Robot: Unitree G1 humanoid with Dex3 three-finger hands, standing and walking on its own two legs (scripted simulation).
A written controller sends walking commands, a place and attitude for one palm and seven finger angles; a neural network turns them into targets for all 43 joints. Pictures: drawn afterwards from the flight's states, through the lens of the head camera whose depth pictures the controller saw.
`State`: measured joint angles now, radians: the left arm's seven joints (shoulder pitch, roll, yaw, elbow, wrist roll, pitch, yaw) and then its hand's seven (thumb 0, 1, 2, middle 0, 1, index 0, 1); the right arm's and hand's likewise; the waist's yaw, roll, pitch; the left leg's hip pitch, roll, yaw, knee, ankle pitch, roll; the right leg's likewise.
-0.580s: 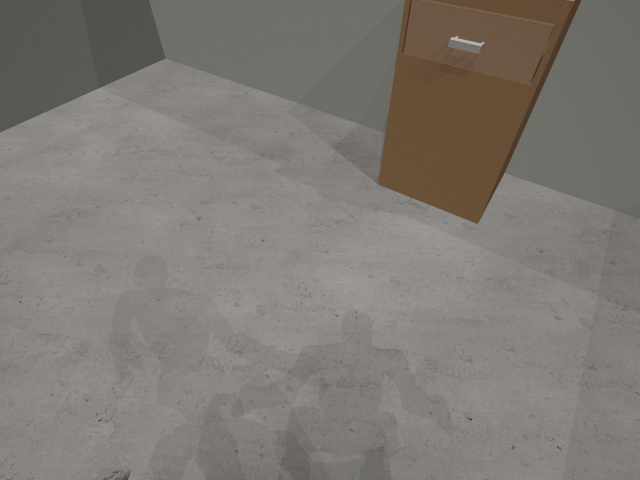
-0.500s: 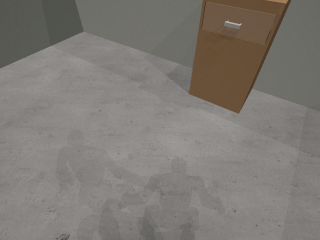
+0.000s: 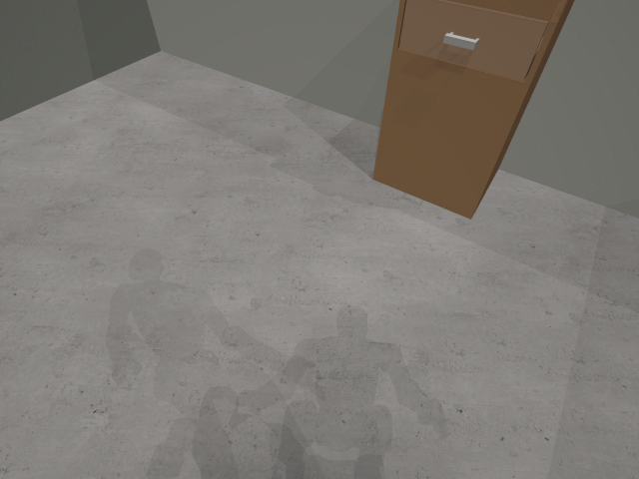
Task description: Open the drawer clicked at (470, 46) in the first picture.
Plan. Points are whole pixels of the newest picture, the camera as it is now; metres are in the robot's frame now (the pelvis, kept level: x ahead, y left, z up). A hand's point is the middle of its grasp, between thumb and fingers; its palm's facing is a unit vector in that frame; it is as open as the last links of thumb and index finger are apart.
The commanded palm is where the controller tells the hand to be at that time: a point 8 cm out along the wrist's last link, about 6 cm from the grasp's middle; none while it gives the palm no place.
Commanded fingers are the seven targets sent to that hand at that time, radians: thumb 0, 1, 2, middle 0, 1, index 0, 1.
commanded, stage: stand and wait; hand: left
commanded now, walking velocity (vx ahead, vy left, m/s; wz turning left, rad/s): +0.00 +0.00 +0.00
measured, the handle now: (462, 39) +1.44 -0.40 -0.03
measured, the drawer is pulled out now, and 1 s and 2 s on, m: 0.00 0.00 0.00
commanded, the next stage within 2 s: look at it before walking up in 0.24 s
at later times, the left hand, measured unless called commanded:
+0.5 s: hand out of the picture +0.08 +0.25 -0.15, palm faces -0.03 -0.94 -0.33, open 7.4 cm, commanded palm none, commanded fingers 0.00 0.90 0.90 -0.20 -0.30 -0.20 -0.30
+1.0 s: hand out of the picture +0.07 +0.25 -0.15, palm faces -0.04 -0.94 -0.33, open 7.4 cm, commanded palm none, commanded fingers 0.00 0.90 0.90 -0.20 -0.30 -0.20 -0.30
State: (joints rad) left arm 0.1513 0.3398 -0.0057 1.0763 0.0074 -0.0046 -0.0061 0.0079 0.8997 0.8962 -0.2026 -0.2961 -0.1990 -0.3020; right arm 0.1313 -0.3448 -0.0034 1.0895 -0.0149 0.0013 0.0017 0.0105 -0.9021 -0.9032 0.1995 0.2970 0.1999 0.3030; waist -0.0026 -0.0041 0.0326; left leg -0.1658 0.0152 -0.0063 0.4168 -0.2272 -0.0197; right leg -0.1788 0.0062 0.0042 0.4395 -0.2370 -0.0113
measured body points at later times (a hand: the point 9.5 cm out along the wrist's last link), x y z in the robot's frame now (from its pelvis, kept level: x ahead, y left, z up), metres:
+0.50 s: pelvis +0.00 +0.00 +0.00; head +0.00 +0.00 +0.45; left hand +0.08 +0.30 -0.13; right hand +0.08 -0.29 -0.13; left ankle +0.00 +0.13 -0.74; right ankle +0.00 -0.11 -0.74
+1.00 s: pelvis +0.00 +0.00 +0.00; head +0.00 +0.00 +0.45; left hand +0.07 +0.29 -0.13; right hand +0.07 -0.30 -0.13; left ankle +0.00 +0.13 -0.74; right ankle +0.00 -0.11 -0.74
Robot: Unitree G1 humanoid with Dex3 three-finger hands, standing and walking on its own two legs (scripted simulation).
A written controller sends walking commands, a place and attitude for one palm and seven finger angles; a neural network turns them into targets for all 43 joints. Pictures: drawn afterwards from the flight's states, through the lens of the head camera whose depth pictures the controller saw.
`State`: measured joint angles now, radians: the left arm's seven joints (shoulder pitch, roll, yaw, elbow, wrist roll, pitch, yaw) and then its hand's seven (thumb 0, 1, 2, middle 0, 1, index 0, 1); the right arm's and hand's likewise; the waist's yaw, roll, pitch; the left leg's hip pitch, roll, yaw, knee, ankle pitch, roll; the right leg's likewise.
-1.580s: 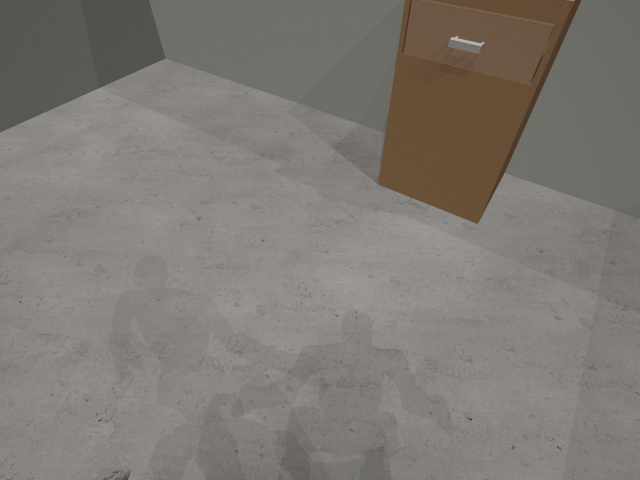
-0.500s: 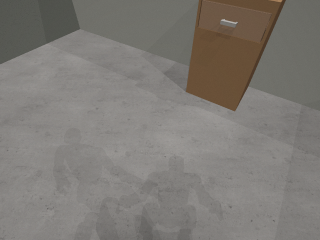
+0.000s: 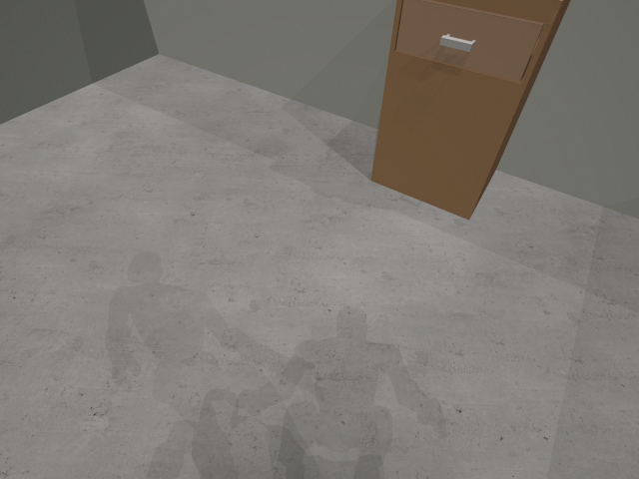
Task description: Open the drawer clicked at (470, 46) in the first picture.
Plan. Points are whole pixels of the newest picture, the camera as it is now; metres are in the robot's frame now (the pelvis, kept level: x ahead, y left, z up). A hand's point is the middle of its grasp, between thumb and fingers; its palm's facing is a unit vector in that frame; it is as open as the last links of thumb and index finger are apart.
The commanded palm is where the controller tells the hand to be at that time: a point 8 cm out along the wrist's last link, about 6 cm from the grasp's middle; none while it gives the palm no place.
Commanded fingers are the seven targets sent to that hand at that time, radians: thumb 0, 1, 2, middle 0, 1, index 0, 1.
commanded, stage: walk to a spot facing it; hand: left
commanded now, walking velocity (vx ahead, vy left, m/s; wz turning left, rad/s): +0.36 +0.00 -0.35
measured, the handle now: (458, 41) +1.44 -0.39 -0.04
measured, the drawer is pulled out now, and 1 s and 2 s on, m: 0.00 0.00 0.00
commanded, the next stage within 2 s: turn to face it in 1.44 s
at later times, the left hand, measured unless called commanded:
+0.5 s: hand out of the picture +0.08 +0.15 -0.18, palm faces -0.04 -0.98 -0.18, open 7.4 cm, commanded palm none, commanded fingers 0.00 0.90 0.90 -0.20 -0.30 -0.20 -0.30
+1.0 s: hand (245, 310) +0.44 +0.17 -0.17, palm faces -0.21 -0.96 -0.18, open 7.4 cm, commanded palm none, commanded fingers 0.00 0.90 0.90 -0.20 -0.30 -0.20 -0.30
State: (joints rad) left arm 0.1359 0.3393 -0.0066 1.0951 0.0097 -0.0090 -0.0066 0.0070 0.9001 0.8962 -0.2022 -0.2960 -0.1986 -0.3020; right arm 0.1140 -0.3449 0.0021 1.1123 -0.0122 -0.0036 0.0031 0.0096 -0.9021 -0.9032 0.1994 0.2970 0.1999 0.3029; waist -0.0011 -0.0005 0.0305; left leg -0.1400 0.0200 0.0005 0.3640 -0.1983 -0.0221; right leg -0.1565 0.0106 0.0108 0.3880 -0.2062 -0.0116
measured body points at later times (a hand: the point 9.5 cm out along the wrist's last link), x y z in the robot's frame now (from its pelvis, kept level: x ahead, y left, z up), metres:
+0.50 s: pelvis +0.12 -0.02 -0.01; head +0.14 -0.03 +0.43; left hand +0.08 +0.20 -0.16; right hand +0.08 -0.25 -0.18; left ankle +0.09 +0.10 -0.67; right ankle +0.02 -0.10 -0.75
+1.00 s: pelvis +0.33 +0.01 -0.01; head +0.34 +0.01 +0.44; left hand +0.45 +0.22 -0.16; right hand +0.29 -0.23 -0.15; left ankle +0.36 +0.08 -0.75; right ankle +0.34 -0.13 -0.67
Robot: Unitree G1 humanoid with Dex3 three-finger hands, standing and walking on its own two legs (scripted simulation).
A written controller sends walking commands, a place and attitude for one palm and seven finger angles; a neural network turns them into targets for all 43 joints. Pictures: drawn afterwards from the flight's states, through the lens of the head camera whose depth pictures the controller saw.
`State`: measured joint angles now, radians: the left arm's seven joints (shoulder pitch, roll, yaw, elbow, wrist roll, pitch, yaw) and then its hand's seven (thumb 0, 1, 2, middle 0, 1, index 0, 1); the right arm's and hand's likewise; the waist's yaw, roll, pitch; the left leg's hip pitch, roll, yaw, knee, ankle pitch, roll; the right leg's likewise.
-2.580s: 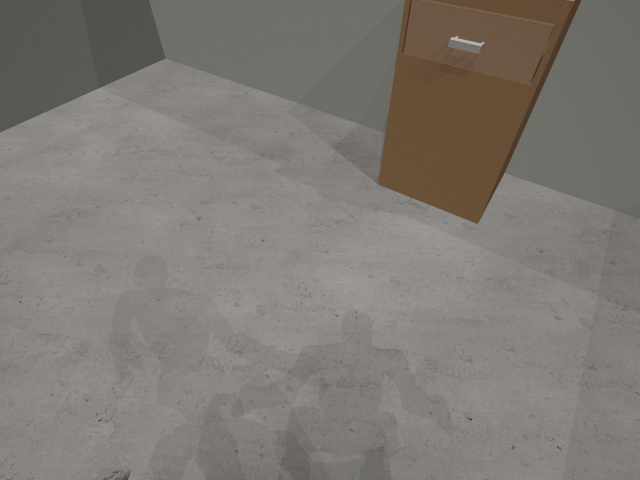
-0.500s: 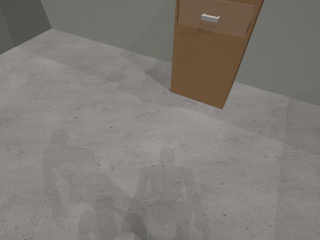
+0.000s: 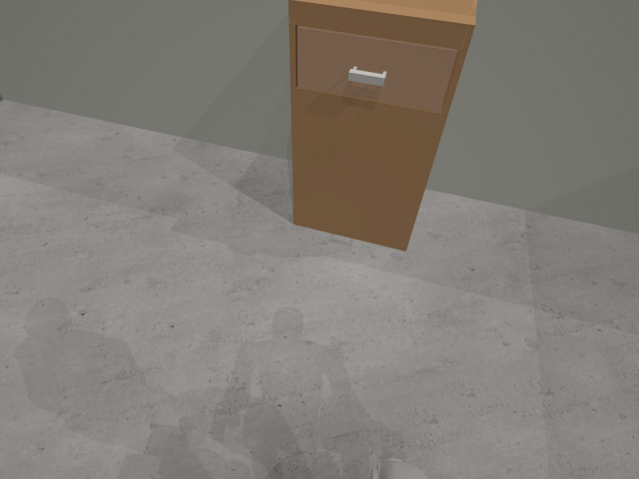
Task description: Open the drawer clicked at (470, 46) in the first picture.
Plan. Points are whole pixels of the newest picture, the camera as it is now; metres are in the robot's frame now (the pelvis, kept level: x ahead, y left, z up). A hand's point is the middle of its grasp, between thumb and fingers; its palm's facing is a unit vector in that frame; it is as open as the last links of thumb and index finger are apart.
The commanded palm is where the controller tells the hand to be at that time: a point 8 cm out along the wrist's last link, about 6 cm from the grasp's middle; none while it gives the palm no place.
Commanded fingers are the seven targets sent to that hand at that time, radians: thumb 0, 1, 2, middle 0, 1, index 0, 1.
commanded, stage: walk to a spot facing it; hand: left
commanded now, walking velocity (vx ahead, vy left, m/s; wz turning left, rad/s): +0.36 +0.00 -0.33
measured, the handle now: (368, 74) +1.18 -0.07 -0.03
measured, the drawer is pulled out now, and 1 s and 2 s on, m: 0.00 0.00 0.00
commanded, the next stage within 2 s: turn to face it in 0.44 s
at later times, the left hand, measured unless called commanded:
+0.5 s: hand (254, 394) +0.28 +0.12 -0.16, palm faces -0.07 -0.97 -0.23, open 7.2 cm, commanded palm none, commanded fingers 0.00 0.90 0.90 -0.20 -0.30 -0.20 -0.30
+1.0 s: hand (263, 326) +0.41 +0.13 -0.17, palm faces -0.13 -0.97 -0.19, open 7.3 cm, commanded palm none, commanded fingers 0.00 0.90 0.90 -0.20 -0.30 -0.20 -0.30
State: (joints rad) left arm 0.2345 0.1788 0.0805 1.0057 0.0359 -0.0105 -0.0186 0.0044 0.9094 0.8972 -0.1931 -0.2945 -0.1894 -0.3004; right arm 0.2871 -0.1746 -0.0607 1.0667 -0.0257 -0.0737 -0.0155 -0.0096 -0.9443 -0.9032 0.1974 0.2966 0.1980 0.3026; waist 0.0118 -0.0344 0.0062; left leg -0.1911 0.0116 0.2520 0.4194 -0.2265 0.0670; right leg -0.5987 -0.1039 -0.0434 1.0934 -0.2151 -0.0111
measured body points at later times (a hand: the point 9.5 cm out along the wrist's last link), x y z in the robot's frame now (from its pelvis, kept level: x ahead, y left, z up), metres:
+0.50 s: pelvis +0.21 -0.06 +0.00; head +0.23 -0.07 +0.45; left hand +0.28 +0.17 -0.15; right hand +0.20 -0.29 -0.16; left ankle +0.27 +0.07 -0.68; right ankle +0.18 -0.15 -0.74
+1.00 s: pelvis +0.36 -0.04 +0.00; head +0.36 -0.05 +0.45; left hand +0.42 +0.18 -0.16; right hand +0.37 -0.28 -0.16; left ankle +0.41 +0.06 -0.74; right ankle +0.35 -0.16 -0.72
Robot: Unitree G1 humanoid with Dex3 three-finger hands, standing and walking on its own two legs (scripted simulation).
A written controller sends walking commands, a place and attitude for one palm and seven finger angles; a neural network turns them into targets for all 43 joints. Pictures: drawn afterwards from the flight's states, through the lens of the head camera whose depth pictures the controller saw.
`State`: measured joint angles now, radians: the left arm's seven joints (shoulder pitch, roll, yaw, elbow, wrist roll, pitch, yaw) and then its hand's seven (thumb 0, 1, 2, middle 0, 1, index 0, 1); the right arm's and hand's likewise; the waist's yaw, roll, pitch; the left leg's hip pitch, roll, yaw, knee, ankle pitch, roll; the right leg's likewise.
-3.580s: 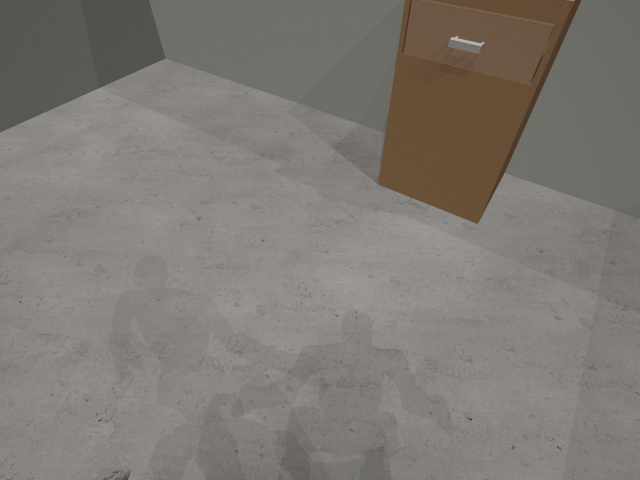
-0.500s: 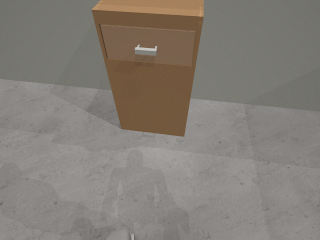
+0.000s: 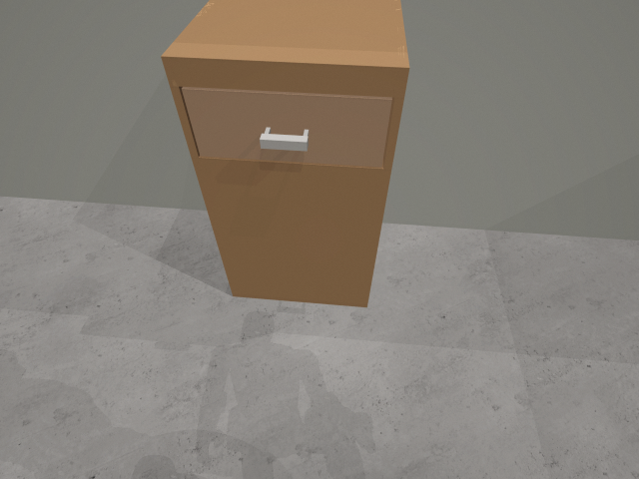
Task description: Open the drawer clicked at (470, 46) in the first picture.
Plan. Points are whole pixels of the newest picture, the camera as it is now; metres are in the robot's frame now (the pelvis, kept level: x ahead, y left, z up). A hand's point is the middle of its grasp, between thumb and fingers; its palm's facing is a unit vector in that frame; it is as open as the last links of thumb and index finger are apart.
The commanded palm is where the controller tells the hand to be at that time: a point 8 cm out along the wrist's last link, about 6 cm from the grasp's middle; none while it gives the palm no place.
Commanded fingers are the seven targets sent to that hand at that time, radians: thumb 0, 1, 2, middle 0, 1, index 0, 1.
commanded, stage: take the last steps up to it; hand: left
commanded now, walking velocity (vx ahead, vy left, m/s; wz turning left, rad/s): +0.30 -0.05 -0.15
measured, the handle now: (285, 137) +0.81 +0.12 -0.03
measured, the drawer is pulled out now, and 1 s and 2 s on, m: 0.00 0.00 0.00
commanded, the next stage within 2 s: come to a stop and stand still in 0.68 s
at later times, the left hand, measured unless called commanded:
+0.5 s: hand out of the picture +0.08 +0.15 -0.19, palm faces +0.05 -0.99 -0.09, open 7.4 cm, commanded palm none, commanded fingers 0.00 0.90 0.90 -0.20 -0.30 -0.20 -0.30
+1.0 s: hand (268, 334) +0.39 +0.12 -0.16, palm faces -0.04 -0.97 -0.22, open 7.4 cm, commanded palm none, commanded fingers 0.00 0.90 0.90 -0.20 -0.30 -0.20 -0.30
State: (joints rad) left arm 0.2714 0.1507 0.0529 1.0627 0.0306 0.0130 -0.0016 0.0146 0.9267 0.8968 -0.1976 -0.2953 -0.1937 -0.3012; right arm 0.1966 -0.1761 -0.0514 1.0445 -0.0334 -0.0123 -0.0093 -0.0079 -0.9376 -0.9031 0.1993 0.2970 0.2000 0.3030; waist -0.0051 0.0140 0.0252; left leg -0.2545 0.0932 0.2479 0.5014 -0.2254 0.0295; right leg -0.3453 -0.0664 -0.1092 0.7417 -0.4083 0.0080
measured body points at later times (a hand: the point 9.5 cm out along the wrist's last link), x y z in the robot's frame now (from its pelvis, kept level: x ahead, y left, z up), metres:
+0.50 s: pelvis +0.15 +0.00 -0.01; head +0.18 +0.02 +0.44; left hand +0.08 +0.20 -0.18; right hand +0.21 -0.23 -0.15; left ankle +0.20 +0.10 -0.74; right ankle +0.03 -0.11 -0.71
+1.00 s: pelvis +0.28 -0.05 +0.00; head +0.31 -0.07 +0.45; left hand +0.39 +0.17 -0.14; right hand +0.24 -0.26 -0.17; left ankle +0.24 +0.08 -0.70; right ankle +0.30 -0.15 -0.74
